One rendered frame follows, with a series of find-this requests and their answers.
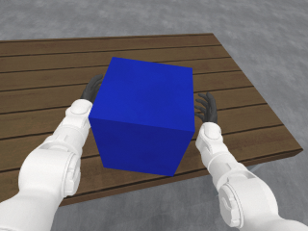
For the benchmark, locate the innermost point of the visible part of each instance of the carton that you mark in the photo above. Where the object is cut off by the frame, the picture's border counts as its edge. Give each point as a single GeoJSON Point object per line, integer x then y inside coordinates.
{"type": "Point", "coordinates": [142, 118]}

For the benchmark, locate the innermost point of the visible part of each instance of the table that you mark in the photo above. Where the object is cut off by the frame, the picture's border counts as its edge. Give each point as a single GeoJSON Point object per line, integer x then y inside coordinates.
{"type": "Point", "coordinates": [41, 78]}

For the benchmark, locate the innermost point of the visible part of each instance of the robot right upper arm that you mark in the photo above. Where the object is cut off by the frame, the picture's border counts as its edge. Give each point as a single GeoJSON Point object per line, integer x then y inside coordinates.
{"type": "Point", "coordinates": [250, 206]}

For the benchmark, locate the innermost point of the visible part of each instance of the robot left hand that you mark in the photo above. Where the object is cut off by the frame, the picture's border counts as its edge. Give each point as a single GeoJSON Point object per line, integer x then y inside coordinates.
{"type": "Point", "coordinates": [92, 88]}

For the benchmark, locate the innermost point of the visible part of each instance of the robot left upper arm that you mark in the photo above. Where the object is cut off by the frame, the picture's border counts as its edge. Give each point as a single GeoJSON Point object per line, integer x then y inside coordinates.
{"type": "Point", "coordinates": [47, 178]}

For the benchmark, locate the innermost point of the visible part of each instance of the robot left forearm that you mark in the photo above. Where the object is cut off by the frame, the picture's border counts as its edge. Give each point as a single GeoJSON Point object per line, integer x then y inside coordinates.
{"type": "Point", "coordinates": [71, 134]}

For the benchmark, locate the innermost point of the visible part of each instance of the robot right forearm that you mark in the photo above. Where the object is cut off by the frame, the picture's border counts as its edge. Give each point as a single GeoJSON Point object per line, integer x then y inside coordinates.
{"type": "Point", "coordinates": [215, 156]}

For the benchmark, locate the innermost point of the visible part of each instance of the robot right hand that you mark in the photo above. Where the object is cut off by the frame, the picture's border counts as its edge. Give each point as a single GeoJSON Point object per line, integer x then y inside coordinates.
{"type": "Point", "coordinates": [210, 113]}

